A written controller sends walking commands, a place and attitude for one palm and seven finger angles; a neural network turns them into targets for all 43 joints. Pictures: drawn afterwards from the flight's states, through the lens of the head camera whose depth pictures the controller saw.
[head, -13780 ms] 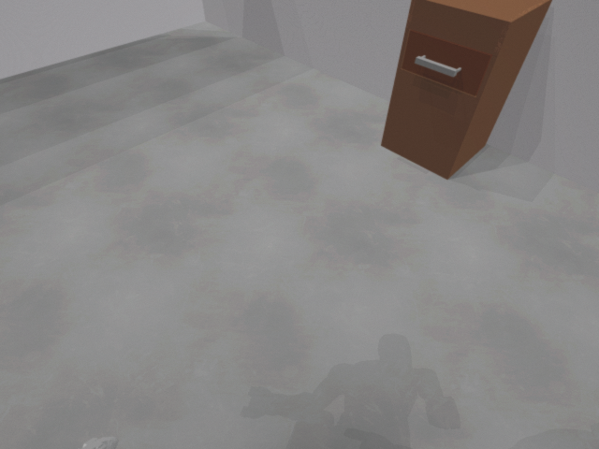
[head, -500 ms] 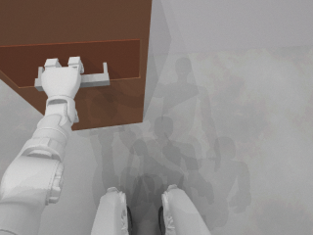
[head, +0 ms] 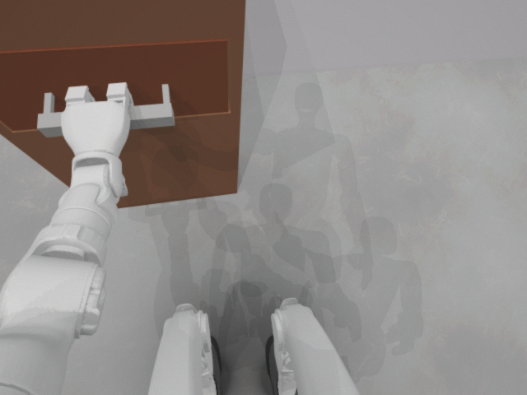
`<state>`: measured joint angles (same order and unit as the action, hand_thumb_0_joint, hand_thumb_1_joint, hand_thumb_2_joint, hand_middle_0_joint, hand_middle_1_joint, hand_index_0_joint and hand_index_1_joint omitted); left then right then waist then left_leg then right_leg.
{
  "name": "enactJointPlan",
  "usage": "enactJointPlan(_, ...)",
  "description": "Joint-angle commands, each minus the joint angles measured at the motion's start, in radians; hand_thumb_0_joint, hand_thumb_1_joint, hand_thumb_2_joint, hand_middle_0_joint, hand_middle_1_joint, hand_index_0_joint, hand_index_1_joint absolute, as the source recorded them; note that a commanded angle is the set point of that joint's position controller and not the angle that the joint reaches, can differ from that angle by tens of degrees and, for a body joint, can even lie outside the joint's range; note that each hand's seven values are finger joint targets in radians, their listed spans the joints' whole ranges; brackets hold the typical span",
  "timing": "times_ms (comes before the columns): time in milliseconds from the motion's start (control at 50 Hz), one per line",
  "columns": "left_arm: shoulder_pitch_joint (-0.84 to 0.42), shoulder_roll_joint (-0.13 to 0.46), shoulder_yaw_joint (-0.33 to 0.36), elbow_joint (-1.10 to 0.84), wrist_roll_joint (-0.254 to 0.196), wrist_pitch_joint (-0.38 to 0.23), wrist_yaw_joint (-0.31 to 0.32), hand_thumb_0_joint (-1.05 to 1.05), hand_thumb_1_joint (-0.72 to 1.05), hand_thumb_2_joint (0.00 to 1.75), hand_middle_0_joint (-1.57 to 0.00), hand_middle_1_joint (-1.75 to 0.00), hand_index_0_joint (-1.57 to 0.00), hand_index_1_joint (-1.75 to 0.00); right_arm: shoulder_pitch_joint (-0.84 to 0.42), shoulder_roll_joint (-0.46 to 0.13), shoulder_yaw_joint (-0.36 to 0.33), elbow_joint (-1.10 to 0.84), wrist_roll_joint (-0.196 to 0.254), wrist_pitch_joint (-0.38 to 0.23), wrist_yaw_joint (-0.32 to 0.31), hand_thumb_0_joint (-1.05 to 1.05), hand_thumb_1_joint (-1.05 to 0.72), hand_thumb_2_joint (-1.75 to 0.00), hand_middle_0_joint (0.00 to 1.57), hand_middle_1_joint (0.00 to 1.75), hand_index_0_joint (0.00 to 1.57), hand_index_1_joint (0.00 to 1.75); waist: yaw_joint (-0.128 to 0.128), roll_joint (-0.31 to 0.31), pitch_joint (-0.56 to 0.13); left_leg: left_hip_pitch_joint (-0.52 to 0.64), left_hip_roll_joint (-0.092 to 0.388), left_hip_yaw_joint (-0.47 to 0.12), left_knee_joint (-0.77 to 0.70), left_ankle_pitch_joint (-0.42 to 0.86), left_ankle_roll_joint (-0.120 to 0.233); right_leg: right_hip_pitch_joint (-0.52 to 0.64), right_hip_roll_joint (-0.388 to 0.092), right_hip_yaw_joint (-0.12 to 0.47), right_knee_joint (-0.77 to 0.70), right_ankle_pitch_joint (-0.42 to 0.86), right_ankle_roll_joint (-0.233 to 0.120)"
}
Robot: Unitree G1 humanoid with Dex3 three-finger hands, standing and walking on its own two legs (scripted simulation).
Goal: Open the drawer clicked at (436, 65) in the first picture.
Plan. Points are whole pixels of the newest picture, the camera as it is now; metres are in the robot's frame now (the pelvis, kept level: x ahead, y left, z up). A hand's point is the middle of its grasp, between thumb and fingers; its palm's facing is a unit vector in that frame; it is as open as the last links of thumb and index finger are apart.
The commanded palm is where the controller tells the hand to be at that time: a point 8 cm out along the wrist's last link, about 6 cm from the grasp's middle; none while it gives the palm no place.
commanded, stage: lower the fingers behind the handle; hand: left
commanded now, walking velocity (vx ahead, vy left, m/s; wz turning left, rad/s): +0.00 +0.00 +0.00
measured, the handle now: (109, 107) +0.57 +0.21 -0.04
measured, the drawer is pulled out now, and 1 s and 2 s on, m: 0.00 0.00 0.07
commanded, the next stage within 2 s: close the thumb around the handle in 0.26 s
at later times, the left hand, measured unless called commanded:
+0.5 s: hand (110, 142) +0.52 +0.21 -0.06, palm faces -0.06 -0.02 -1.00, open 13.4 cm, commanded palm +0.50 +0.19 +0.00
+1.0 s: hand (107, 141) +0.52 +0.21 -0.06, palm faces -0.05 -0.02 -1.00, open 5.8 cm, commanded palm +0.50 +0.19 +0.00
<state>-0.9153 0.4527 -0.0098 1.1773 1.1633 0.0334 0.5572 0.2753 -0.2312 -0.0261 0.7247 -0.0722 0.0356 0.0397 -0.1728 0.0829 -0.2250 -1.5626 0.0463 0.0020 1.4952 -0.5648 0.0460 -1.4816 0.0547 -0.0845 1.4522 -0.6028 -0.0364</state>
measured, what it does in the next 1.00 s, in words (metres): stands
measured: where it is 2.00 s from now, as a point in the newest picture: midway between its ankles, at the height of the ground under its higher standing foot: (247, 389)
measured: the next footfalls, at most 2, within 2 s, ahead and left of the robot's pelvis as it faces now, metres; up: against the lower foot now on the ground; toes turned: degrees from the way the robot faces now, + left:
none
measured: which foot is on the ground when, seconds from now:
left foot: down 0.00-1.00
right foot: down 0.00-1.00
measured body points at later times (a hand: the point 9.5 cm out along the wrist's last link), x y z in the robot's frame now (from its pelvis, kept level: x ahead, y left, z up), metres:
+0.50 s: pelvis +0.00 -0.01 +0.00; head +0.19 +0.01 +0.41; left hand +0.51 +0.21 +0.00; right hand +0.03 -0.27 -0.13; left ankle +0.05 +0.10 -0.56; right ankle +0.03 -0.10 -0.56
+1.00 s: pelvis +0.00 +0.00 +0.00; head +0.19 +0.02 +0.41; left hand +0.52 +0.21 +0.00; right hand +0.03 -0.27 -0.13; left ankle +0.05 +0.10 -0.56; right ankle +0.03 -0.10 -0.56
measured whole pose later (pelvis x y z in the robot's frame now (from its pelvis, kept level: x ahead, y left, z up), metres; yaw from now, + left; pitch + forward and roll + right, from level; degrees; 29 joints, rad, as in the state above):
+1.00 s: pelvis +0.00 +0.00 +0.00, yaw +0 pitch +36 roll -5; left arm -0.90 0.48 0.01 1.14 1.15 0.02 0.52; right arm 0.28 -0.24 -0.02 0.71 -0.06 0.04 0.03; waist -0.17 0.08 -0.22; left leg -1.56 0.05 0.00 1.50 -0.57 0.05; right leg -1.48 0.06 -0.08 1.45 -0.61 -0.03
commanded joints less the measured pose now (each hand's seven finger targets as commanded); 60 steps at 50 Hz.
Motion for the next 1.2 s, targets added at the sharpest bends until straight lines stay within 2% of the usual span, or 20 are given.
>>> enactJointPlan(0,-0.415,0.192,0.036,-0.196,-0.013,0.009,0.029,0.00,-0.50,0.30,-0.30,-1.20,-0.30,-1.20,0.192,-0.179,-0.059,-0.032,0.002,-0.008,-0.009,0.00,-0.90,-0.90,0.20,0.30,0.20,0.30,-0.034,0.108,-0.613,0.566,-0.014,-0.069,-0.138,0.370,0.003,0.226,0.020,0.031,-0.185,0.321,-0.002)
enactJointPlan(80,-0.392,0.227,0.049,-0.169,-0.009,0.016,0.016,0.00,-0.50,0.30,-0.30,-1.20,-0.30,-1.20,0.192,-0.179,-0.051,-0.033,0.007,-0.007,-0.014,0.00,-0.90,-0.90,0.20,0.30,0.20,0.30,-0.033,0.070,-0.559,0.480,-0.019,-0.048,-0.129,0.319,0.011,0.259,0.021,0.041,-0.195,0.310,0.002)
enactJointPlan(140,-0.389,0.260,0.069,-0.194,-0.010,0.006,0.011,0.00,-0.50,0.30,-0.30,-1.20,-0.30,-1.20,0.189,-0.178,-0.048,-0.039,0.008,-0.012,-0.018,0.00,-0.90,-0.90,0.20,0.30,0.20,0.30,-0.021,0.075,-0.592,0.458,-0.023,-0.037,-0.121,0.316,0.014,0.297,0.019,0.053,-0.191,0.332,0.003)
enactJointPlan(200,-0.371,0.220,0.050,-0.199,-0.011,-0.002,0.007,0.00,-0.50,0.30,-0.30,-1.20,-0.30,-1.20,0.193,-0.172,-0.055,-0.036,0.008,-0.015,-0.017,0.00,-0.90,-0.90,0.20,0.30,0.20,0.30,-0.029,0.072,-0.595,0.486,-0.020,-0.041,-0.117,0.349,0.013,0.286,0.020,0.051,-0.188,0.363,0.004)
enactJointPlan(240,-0.337,0.228,0.059,-0.211,-0.018,-0.006,0.002,0.00,-0.50,0.30,-0.30,-1.20,-0.30,-1.20,0.193,-0.174,-0.055,-0.042,0.010,-0.014,-0.016,0.00,-0.90,-0.90,0.20,0.30,0.20,0.30,-0.012,0.079,-0.601,0.478,-0.023,-0.032,-0.117,0.353,0.013,0.312,0.020,0.055,-0.189,0.379,0.003)
enactJointPlan(340,-0.364,0.222,0.045,-0.201,-0.018,-0.010,0.000,0.00,-0.50,0.30,-0.30,-1.20,-0.30,-1.20,0.194,-0.176,-0.056,-0.032,0.011,-0.013,-0.020,0.00,-0.90,-0.90,0.20,0.30,0.20,0.30,-0.033,0.061,-0.557,0.455,-0.023,-0.032,-0.114,0.324,0.015,0.289,0.021,0.056,-0.198,0.355,0.005)
enactJointPlan(400,-0.393,0.214,0.037,-0.210,-0.021,-0.018,-0.002,0.00,-0.33,0.37,-0.31,-1.22,-0.31,-1.22,0.198,-0.173,-0.057,-0.026,0.010,-0.017,-0.021,0.00,-0.90,-0.90,0.20,0.30,0.20,0.30,-0.040,0.073,-0.567,0.473,-0.022,-0.037,-0.116,0.330,0.015,0.277,0.019,0.054,-0.196,0.352,0.005)
enactJointPlan(460,-0.348,0.244,0.067,-0.221,-0.021,-0.023,-0.002,0.00,-0.16,0.44,-0.32,-1.24,-0.32,-1.24,0.197,-0.177,-0.056,-0.036,0.008,-0.011,-0.020,0.00,-0.90,-0.90,0.20,0.30,0.20,0.30,-0.015,0.074,-0.602,0.481,-0.024,-0.033,-0.112,0.357,0.014,0.308,0.020,0.055,-0.189,0.382,0.003)
enactJointPlan(520,-0.364,0.208,0.039,-0.224,-0.012,-0.026,0.002,0.00,0.00,0.52,-0.34,-1.25,-0.34,-1.25,0.196,-0.173,-0.057,-0.034,0.008,-0.010,-0.018,0.00,-0.90,-0.90,0.20,0.30,0.20,0.30,-0.026,0.092,-0.583,0.487,-0.022,-0.036,-0.112,0.367,0.012,0.283,0.019,0.050,-0.185,0.387,0.003)
enactJointPlan(560,-0.355,0.231,0.059,-0.209,-0.012,-0.020,0.008,0.00,0.12,0.56,-0.34,-1.27,-0.34,-1.27,0.196,-0.179,-0.057,-0.032,0.008,-0.007,-0.017,0.00,-0.90,-0.90,0.20,0.30,0.20,0.30,-0.026,0.071,-0.575,0.487,-0.019,-0.039,-0.112,0.358,0.013,0.271,0.022,0.047,-0.186,0.370,0.003)
enactJointPlan(620,-0.350,0.216,0.055,-0.227,-0.014,-0.023,0.009,0.00,0.28,0.64,-0.36,-1.28,-0.36,-1.28,0.197,-0.179,-0.061,-0.037,0.007,-0.006,-0.016,0.00,-0.90,-0.90,0.20,0.30,0.20,0.30,-0.020,0.101,-0.610,0.538,-0.018,-0.049,-0.120,0.389,0.008,0.262,0.021,0.040,-0.181,0.379,0.000)
enactJointPlan(740,-0.338,0.215,0.057,-0.212,-0.015,-0.018,0.013,0.00,0.62,0.78,-0.38,-1.32,-0.38,-1.32,0.197,-0.179,-0.059,-0.037,0.007,-0.001,-0.013,0.00,-0.90,-0.90,0.20,0.30,0.20,0.30,-0.016,0.080,-0.590,0.527,-0.018,-0.050,-0.124,0.387,0.008,0.269,0.022,0.037,-0.183,0.377,0.000)
enactJointPlan(800,-0.353,0.224,0.055,-0.166,-0.019,-0.009,0.010,0.00,0.79,0.85,-0.39,-1.34,-0.39,-1.34,0.193,-0.181,-0.052,-0.030,0.007,-0.002,-0.014,0.00,-0.90,-0.90,0.20,0.30,0.20,0.30,-0.032,0.053,-0.540,0.479,-0.018,-0.049,-0.123,0.343,0.012,0.254,0.023,0.040,-0.187,0.343,0.002)
enactJointPlan(840,-0.373,0.229,0.047,-0.170,-0.016,-0.008,0.008,0.00,0.90,0.90,-0.40,-1.35,-0.40,-1.35,0.194,-0.183,-0.051,-0.037,0.009,-0.003,-0.016,0.00,-0.90,-0.90,0.20,0.30,0.20,0.30,-0.032,0.075,-0.534,0.467,-0.021,-0.045,-0.126,0.316,0.011,0.247,0.022,0.040,-0.190,0.313,0.002)
enactJointPlan(880,-0.365,0.256,0.068,-0.186,-0.013,-0.010,0.005,0.00,0.90,0.90,-0.40,-1.35,-0.40,-1.35,0.196,-0.185,-0.050,-0.040,0.008,-0.004,-0.017,0.00,-0.90,-0.90,0.20,0.30,0.20,0.30,-0.022,0.080,-0.569,0.493,-0.018,-0.050,-0.127,0.342,0.010,0.255,0.023,0.037,-0.182,0.332,0.001)
enactJointPlan(900,-0.364,0.236,0.060,-0.198,-0.017,-0.015,0.000,0.00,0.90,0.90,-0.40,-1.35,-0.40,-1.35,0.197,-0.182,-0.053,-0.041,0.007,-0.004,-0.015,0.00,-0.90,-0.90,0.20,0.30,0.20,0.30,-0.018,0.102,-0.592,0.527,-0.017,-0.057,-0.129,0.372,0.007,0.247,0.022,0.035,-0.175,0.347,-0.001)
enactJointPlan(940,-0.330,0.203,0.044,-0.195,-0.016,-0.017,-0.005,0.00,0.90,0.90,-0.40,-1.35,-0.40,-1.35,0.199,-0.181,-0.057,-0.042,0.009,-0.001,-0.012,0.00,-0.90,-0.90,0.20,0.30,0.20,0.30,-0.015,0.115,-0.580,0.557,-0.014,-0.062,-0.133,0.388,0.002,0.221,0.024,0.027,-0.178,0.343,-0.004)
enactJointPlan(1020,-0.349,0.216,0.054,-0.233,-0.025,-0.026,-0.005,0.00,0.90,0.90,-0.40,-1.35,-0.40,-1.35,0.201,-0.183,-0.059,-0.040,0.008,0.001,-0.013,0.00,-0.90,-0.90,0.20,0.30,0.20,0.30,-0.019,0.107,-0.610,0.571,-0.010,-0.066,-0.131,0.399,0.004,0.232,0.023,0.029,-0.177,0.354,-0.001)
enactJointPlan(1080,-0.336,0.224,0.062,-0.229,-0.023,-0.026,0.000,0.00,0.90,0.90,-0.40,-1.35,-0.40,-1.35,0.200,-0.185,-0.059,-0.038,0.008,0.003,-0.014,0.00,-0.90,-0.90,0.20,0.30,0.20,0.30,-0.014,0.101,-0.584,0.562,-0.008,-0.067,-0.137,0.387,0.002,0.226,0.024,0.028,-0.180,0.338,-0.001)
enactJointPlan(1180,-0.249,0.185,0.058,-0.260,-0.030,-0.034,0.004,0.00,0.90,0.90,-0.40,-1.35,-0.40,-1.35,0.197,-0.178,-0.065,-0.044,0.008,0.007,-0.008,0.00,-0.90,-0.90,0.20,0.30,0.20,0.30,0.013,0.095,-0.623,0.610,-0.008,-0.067,-0.150,0.446,-0.002,0.270,0.023,0.026,-0.181,0.398,-0.004)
